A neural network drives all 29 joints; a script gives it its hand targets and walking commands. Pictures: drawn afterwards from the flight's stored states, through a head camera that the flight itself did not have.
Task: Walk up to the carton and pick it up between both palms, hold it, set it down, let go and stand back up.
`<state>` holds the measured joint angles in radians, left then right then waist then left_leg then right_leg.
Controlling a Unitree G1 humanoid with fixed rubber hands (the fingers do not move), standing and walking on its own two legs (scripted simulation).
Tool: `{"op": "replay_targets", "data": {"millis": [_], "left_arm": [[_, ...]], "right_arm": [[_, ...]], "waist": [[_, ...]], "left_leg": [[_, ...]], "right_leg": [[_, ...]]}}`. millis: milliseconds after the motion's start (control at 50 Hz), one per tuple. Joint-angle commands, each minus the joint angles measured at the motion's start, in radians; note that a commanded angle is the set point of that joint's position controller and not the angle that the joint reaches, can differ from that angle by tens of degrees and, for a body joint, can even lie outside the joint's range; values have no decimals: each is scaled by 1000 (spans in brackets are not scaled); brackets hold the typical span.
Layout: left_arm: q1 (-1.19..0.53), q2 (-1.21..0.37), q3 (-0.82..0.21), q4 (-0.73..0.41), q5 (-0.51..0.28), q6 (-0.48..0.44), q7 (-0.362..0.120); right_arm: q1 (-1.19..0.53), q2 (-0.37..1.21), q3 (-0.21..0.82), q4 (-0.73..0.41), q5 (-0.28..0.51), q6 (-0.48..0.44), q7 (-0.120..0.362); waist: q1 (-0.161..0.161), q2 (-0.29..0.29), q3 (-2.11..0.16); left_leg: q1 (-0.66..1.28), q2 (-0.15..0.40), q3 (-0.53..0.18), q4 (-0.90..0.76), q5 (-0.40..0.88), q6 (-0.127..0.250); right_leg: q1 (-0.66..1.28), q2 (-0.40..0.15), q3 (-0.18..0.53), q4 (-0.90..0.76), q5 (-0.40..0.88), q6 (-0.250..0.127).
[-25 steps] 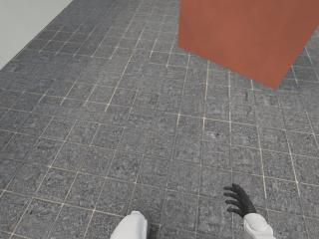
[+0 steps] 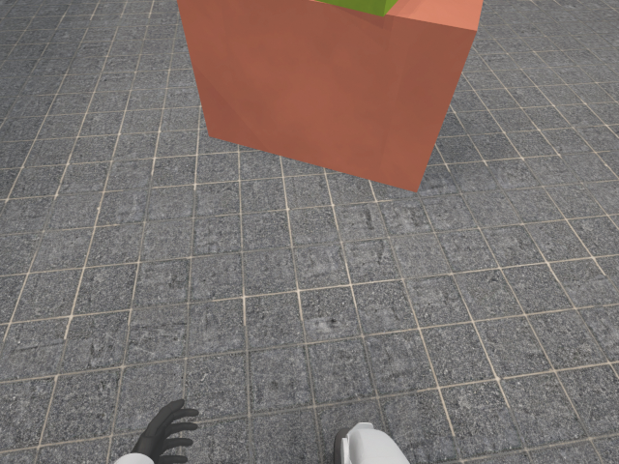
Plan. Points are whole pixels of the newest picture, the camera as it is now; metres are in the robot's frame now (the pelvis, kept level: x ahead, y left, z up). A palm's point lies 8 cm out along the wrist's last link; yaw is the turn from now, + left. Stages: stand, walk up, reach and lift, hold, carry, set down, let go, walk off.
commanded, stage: walk up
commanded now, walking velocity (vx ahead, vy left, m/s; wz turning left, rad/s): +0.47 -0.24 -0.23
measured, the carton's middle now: out of the picture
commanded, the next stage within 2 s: none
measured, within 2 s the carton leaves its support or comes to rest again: neither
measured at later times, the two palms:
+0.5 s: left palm (210, 463) +0.15 +0.12 -0.08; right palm (494, 323) +0.33 -0.35 -0.14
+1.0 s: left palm (228, 204) +0.62 +0.13 -0.12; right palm (467, 241) +0.50 -0.35 -0.12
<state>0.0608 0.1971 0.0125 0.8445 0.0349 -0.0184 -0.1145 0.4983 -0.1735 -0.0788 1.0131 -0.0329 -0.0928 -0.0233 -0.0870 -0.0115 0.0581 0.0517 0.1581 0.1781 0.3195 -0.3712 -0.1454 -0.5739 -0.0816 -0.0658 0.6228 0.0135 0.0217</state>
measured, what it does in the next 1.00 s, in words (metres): walks ahead: right foot, then left foot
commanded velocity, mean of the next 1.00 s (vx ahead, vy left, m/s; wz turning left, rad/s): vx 0.50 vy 0.04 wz -0.05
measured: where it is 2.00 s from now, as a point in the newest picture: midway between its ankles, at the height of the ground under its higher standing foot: (334, 215)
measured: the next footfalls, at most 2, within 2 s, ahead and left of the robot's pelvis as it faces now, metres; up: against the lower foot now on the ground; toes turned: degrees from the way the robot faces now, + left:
right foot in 0.02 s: +0.19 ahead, -0.13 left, +0.00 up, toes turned -5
left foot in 0.78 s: +0.56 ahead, -0.07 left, +0.00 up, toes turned +3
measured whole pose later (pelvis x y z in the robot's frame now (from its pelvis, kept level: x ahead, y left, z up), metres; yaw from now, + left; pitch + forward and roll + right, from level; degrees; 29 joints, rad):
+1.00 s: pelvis +0.57 -0.11 +0.01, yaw -5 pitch -2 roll -1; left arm 0.29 0.21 0.01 0.98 0.01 -0.05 0.00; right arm 0.40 -0.21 -0.02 1.10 -0.01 -0.08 0.01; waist -0.01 0.00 0.05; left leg -0.04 -0.06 0.16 0.36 -0.29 0.11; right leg -0.55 -0.10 0.00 1.26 -0.22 -0.04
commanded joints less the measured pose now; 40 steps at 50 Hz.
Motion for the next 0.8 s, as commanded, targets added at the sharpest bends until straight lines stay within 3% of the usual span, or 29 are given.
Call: {"op": "replay_targets", "data": {"millis": [0,20,40,60,80,100,120,140,160,180,200,220,240,280,320,340,400,440,500,520,560,600,640,680,700,720,740,760,780], "left_arm": [[153,118,41,14,16,-34,27],[306,164,59,78,19,-40,41],[418,219,77,130,17,-41,52],[472,309,110,150,-7,-41,68],[492,282,119,149,-33,-44,89],[450,259,93,152,-46,-49,99],[430,203,60,163,-36,-60,109],[389,143,39,171,-23,-73,116],[365,93,23,184,-20,-77,116],[359,82,21,197,-22,-76,112],[353,67,16,197,-30,-73,106],[367,103,25,182,-35,-75,101],[379,115,25,183,-45,-79,99],[380,136,21,178,-50,-85,105],[393,133,16,173,-44,-86,109],[419,137,17,175,-44,-89,113],[575,106,10,207,-50,-93,126],[643,93,7,221,-49,-92,136],[679,101,11,226,-46,-86,150],[703,101,3,228,-23,-81,155],[751,68,-10,250,-21,-75,162],[717,54,-21,251,-20,-74,164],[603,87,-22,223,-18,-84,166],[626,119,-17,250,-29,-95,181],[620,133,-13,259,-33,-95,188],[588,151,-6,254,-36,-96,189],[515,168,0,234,-43,-96,184],[489,129,-11,258,-67,-90,170],[619,-14,-33,238,-50,-75,173]], "right_arm": [[-2,-302,-81,-33,2,12,-37],[28,-267,-71,-31,3,18,-35],[86,-205,-53,-35,5,36,-23],[163,-109,-22,-61,21,51,-12],[124,-132,-27,-33,32,54,-1],[13,-161,-42,-53,37,52,9],[-112,-155,-40,-71,45,48,23],[-196,-114,-35,-79,49,47,35],[-236,-77,-29,-91,30,50,43],[-236,-59,-24,-91,14,54,47],[-220,-60,-18,-80,6,62,51],[-166,-72,-23,-50,3,84,53],[-146,-72,-21,-47,1,99,55],[-171,-70,-7,-52,3,118,64],[-237,-89,3,-71,4,127,73],[-259,-105,4,-72,11,130,77],[-375,-140,11,-100,8,123,78],[-424,-143,20,-105,11,114,76],[-432,-128,33,-89,15,104,71],[-467,-123,33,-105,12,97,61],[-533,-100,44,-133,14,89,58],[-546,-80,56,-146,23,85,57],[-501,-69,70,-135,30,79,51],[-448,-111,60,-114,22,78,38],[-345,-139,48,-81,20,76,35],[-219,-171,32,-41,24,68,32],[-51,-191,18,15,28,60,27],[80,-190,13,10,-6,36,26],[86,-246,4,22,-31,30,30]], "waist": [[125,104,-128],[173,-3,-221],[190,-158,-307],[187,-460,-452],[213,-352,-465],[212,-259,-356],[204,-130,-226],[172,-86,-122],[147,-95,-50],[119,-138,-25],[90,-126,-11],[75,-23,-11],[51,-8,3],[29,-45,50],[42,-104,90],[58,-114,88],[127,-102,66],[153,-79,51],[162,-77,22],[200,-71,18],[218,-114,34],[196,-145,51],[138,-160,33],[117,-161,17],[72,-157,-6],[15,-147,-34],[-69,-129,-79],[-187,-173,-179],[-35,-25,-233]], "left_leg": [[16,196,16,250,867,150],[-65,150,37,457,706,136],[-299,76,23,662,168,128],[-670,-35,-22,914,-257,108],[-717,-51,-86,1011,-177,120],[-684,-37,-125,1020,-117,134],[-637,-18,-166,1011,-74,147],[-617,12,-178,980,-13,149],[-605,20,-161,947,11,147],[-598,10,-149,934,27,149],[-566,0,-139,926,57,148],[-572,-37,-122,961,71,134],[-568,-41,-124,936,107,125],[-588,-38,-122,893,181,115],[-658,-33,-128,850,275,112],[-706,-32,-142,836,326,115],[-818,-35,-156,806,371,108],[-903,-48,-148,787,361,103],[-1004,-81,-110,768,318,101],[-998,-116,-56,757,280,105],[-994,-134,-11,712,236,110],[-918,-166,30,611,208,127],[-684,-223,79,396,221,161],[-502,-276,102,275,254,177],[-389,-290,86,229,281,189],[-270,-285,58,168,326,202],[-73,-230,1,95,429,236],[273,24,-245,94,518,315],[418,311,-628,212,776,368]], "right_leg": [[330,30,-42,-248,-95,-46],[539,34,-24,-245,-95,-57],[795,-67,123,-133,-123,-70],[1117,-247,462,-161,-136,-157],[1050,-319,625,-288,-324,-156],[865,-307,600,-370,-243,-101],[709,-263,501,-364,18,-30],[588,-203,359,-328,235,30],[516,-142,222,-277,420,62],[486,-104,173,-273,455,66],[444,-76,161,-301,422,70],[462,-113,219,-300,466,102],[423,-112,220,-323,432,110],[331,-109,228,-388,211,87],[327,-115,228,-438,71,58],[377,-136,213,-453,63,67],[524,-159,245,-439,233,75],[650,-165,235,-413,378,70],[828,-164,181,-382,538,54],[873,-138,148,-367,622,72],[884,-127,140,-354,743,65],[854,-108,108,-344,842,46],[751,-81,47,-305,1054,36],[716,-122,72,-206,1228,28],[691,-139,82,-101,1237,29],[651,-147,90,34,1182,23],[540,-136,82,219,1047,17],[256,35,27,552,173,-1],[16,97,90,823,-564,-38]]}}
